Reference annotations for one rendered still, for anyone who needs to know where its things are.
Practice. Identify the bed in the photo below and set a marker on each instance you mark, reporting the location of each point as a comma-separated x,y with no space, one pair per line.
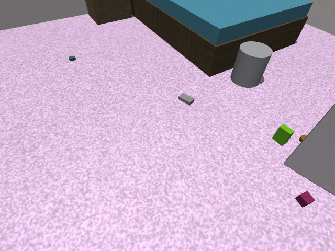
209,32

